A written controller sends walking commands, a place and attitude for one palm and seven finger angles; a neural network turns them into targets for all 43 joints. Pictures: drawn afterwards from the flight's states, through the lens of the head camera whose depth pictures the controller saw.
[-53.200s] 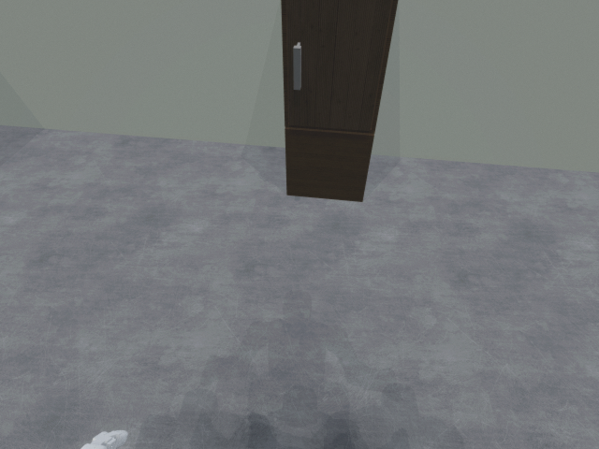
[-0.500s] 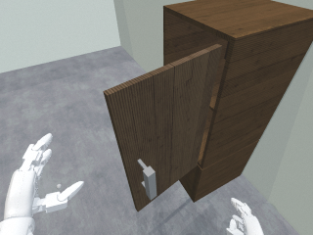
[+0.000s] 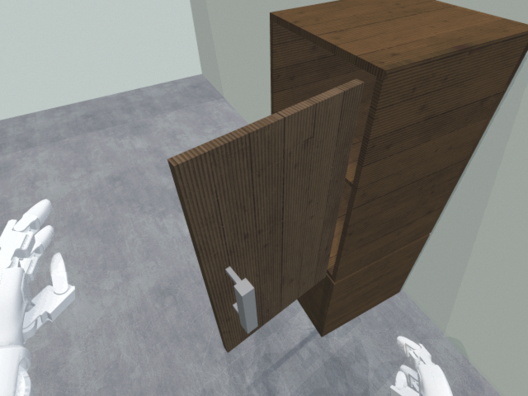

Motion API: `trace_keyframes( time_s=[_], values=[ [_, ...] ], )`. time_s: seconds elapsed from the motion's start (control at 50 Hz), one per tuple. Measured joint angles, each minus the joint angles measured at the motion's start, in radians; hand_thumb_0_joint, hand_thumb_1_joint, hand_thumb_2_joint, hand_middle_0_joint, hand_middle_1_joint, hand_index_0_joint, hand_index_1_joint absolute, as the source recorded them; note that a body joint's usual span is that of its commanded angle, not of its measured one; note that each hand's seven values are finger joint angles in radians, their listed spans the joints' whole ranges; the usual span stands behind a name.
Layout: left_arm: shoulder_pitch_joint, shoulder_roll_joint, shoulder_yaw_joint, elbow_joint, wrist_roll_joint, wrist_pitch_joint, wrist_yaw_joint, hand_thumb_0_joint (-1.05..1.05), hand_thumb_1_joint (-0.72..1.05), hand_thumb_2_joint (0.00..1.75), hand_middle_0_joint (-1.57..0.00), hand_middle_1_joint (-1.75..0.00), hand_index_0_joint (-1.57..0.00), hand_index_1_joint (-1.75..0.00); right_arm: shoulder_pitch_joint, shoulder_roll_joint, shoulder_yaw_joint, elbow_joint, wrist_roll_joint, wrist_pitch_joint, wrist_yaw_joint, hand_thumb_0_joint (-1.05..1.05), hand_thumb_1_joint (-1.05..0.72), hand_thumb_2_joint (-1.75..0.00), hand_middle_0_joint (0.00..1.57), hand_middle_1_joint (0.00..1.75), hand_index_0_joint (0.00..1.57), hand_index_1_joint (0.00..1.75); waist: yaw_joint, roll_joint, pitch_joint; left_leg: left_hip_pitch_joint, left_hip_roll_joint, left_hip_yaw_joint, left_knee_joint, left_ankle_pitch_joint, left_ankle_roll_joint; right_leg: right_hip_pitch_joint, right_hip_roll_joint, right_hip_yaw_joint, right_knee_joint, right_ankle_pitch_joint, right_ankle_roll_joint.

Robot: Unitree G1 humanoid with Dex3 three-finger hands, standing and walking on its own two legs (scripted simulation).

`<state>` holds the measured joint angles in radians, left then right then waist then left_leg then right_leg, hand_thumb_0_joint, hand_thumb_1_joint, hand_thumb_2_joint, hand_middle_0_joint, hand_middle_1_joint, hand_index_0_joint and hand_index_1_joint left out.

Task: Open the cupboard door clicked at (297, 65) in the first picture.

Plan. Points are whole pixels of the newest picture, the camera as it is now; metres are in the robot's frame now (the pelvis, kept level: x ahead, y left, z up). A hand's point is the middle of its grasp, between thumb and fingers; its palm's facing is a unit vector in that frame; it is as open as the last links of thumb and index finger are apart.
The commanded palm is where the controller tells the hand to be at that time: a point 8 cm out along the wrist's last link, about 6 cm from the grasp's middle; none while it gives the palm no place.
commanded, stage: draw the hand back to the body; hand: left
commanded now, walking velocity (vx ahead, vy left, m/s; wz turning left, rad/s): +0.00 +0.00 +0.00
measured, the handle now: (240, 299) +0.31 +0.09 -0.09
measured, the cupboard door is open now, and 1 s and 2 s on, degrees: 100 100 100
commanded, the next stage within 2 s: step back with the hand held close in 0.12 s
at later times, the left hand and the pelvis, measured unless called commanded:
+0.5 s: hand (83, 285) +0.19 +0.24 +0.15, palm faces +0.36 -0.80 -0.48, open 7.4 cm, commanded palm +0.13 +0.29 +0.18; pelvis -0.01 -0.01 +0.00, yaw -1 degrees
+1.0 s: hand (5, 350) +0.11 +0.28 +0.15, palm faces +0.41 -0.76 -0.50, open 7.4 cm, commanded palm +0.05 +0.31 +0.18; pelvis -0.08 +0.01 -0.01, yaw +1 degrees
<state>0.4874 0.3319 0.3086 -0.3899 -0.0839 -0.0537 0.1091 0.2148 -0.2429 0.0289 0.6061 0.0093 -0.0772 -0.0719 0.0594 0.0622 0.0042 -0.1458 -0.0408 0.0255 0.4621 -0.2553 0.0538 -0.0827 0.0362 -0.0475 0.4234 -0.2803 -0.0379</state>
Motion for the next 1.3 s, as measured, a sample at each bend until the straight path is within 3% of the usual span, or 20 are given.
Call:
trace_keyframes(
  time_s=[0.28, 0.4, 0.52, 0.64, 0.72, 0.94, 1.06, 1.14, 1.2, 1.3],
  values=[
    [-0.018, 0.012, 0.025, 0.013, -0.001, -0.024, -0.003, 0.02, 0.89, 0.9, -0.21, -0.3, -0.21, -0.3, -0.018, 0.009, -0.002, 0.016, 0.0, -0.008, -0.002, 0.01, -0.91, -0.9, 0.2, 0.3, 0.21, 0.3, 0.001, 0.013, 0.008, 0.018, 0.018, -0.01, -0.017, 0.011, -0.019, 0.026, 0.019, -0.008, -0.032, 0.016, -0.019],
    [-0.005, 0.029, 0.067, 0.017, 0.02, -0.075, 0.001, 0.02, 0.89, 0.9, -0.21, -0.3, -0.21, -0.3, -0.044, 0.001, -0.011, -0.002, -0.008, 0.038, 0.001, 0.01, -0.91, -0.9, 0.2, 0.3, 0.21, 0.3, -0.029, 0.01, 0.011, -0.049, 0.034, -0.014, 0.006, 0.012, -0.024, -0.027, 0.035, -0.012, -0.044, 0.038, -0.023],
    [0.053, 0.047, 0.051, -0.047, 0.023, -0.078, 0.002, 0.02, 0.89, 0.9, -0.21, -0.3, -0.21, -0.3, -0.049, -0.018, -0.037, -0.027, -0.004, 0.077, -0.009, 0.01, -0.91, -0.9, 0.2, 0.3, 0.21, 0.3, -0.052, 0.0, 0.026, -0.081, 0.023, 0.004, -0.008, 0.035, -0.018, -0.084, 0.021, 0.003, -0.01, 0.039, -0.015],
    [0.086, 0.1, 0.086, -0.08, 0.016, -0.09, 0.015, 0.02, 0.88, 0.9, -0.21, -0.3, -0.21, -0.3, -0.047, -0.01, -0.051, -0.038, 0.004, 0.107, -0.016, 0.01, -0.91, -0.9, 0.2, 0.3, 0.21, 0.3, -0.068, -0.012, 0.024, -0.121, 0.023, 0.01, 0.013, 0.044, -0.014, -0.127, 0.019, 0.006, 0.017, 0.047, -0.011],
    [0.09, 0.103, 0.096, -0.08, 0.015, -0.093, 0.028, 0.02, 0.88, 0.9, -0.21, -0.3, -0.21, -0.3, -0.04, -0.003, -0.049, -0.038, 0.006, 0.109, -0.017, 0.01, -0.91, -0.9, 0.2, 0.3, 0.21, 0.3, -0.073, -0.018, 0.019, -0.144, 0.023, 0.009, 0.025, 0.055, -0.009, -0.146, 0.019, 0.003, 0.021, 0.062, -0.007],
    [0.096, 0.089, 0.088, -0.111, 0.05, -0.123, 0.042, 0.02, 0.88, 0.9, -0.21, -0.3, -0.21, -0.3, -0.009, 0.007, -0.028, -0.043, -0.007, 0.076, -0.018, 0.01, -0.91, -0.9, 0.2, 0.3, 0.21, 0.3, -0.061, -0.032, 0.021, -0.211, 0.022, -0.008, 0.062, 0.091, 0.013, -0.191, 0.018, -0.016, 0.024, 0.106, 0.015],
    [0.045, 0.097, 0.115, -0.113, 0.077, -0.139, 0.042, 0.02, 0.88, 0.9, -0.21, -0.3, -0.21, -0.3, 0.011, 0.017, -0.026, -0.046, -0.019, 0.044, -0.018, 0.01, -0.91, -0.9, 0.2, 0.3, 0.21, 0.3, -0.07, -0.037, 0.041, -0.243, 0.005, -0.027, 0.071, 0.118, 0.026, -0.216, 0.044, 0.036, 0.148, 0.059, 0.04],
    [0.045, 0.1, 0.146, -0.13, 0.077, -0.154, 0.034, 0.02, 0.88, 0.9, -0.21, -0.3, -0.21, -0.3, 0.009, 0.028, -0.026, -0.033, -0.028, 0.029, -0.006, 0.01, -0.91, -0.9, 0.2, 0.3, 0.21, 0.3, -0.065, -0.039, 0.016, -0.298, 0.006, -0.023, 0.075, 0.137, 0.028, -0.174, 0.063, 0.078, 0.208, -0.043, 0.031],
    [0.065, 0.098, 0.166, -0.146, 0.054, -0.165, 0.037, 0.02, 0.88, 0.9, -0.21, -0.3, -0.21, -0.3, -0.029, 0.037, -0.025, -0.023, -0.029, 0.018, 0.007, 0.01, -0.91, -0.9, 0.2, 0.3, 0.21, 0.3, -0.044, -0.055, 0.019, -0.342, 0.007, -0.008, 0.063, 0.169, 0.015, -0.151, 0.06, 0.102, 0.127, -0.102, 0.003],
    [0.062, 0.084, 0.107, -0.153, 0.033, -0.164, 0.032, 0.02, 0.88, 0.9, -0.21, -0.3, -0.21, -0.3, -0.094, 0.037, -0.031, 0.005, -0.017, 0.013, 0.017, 0.01, -0.91, -0.9, 0.2, 0.3, 0.21, 0.3, -0.033, -0.027, 0.066, -0.336, 0.041, -0.025, 0.022, 0.225, 0.001, -0.154, 0.093, 0.09, 0.09, -0.02, -0.003]
  ],
)
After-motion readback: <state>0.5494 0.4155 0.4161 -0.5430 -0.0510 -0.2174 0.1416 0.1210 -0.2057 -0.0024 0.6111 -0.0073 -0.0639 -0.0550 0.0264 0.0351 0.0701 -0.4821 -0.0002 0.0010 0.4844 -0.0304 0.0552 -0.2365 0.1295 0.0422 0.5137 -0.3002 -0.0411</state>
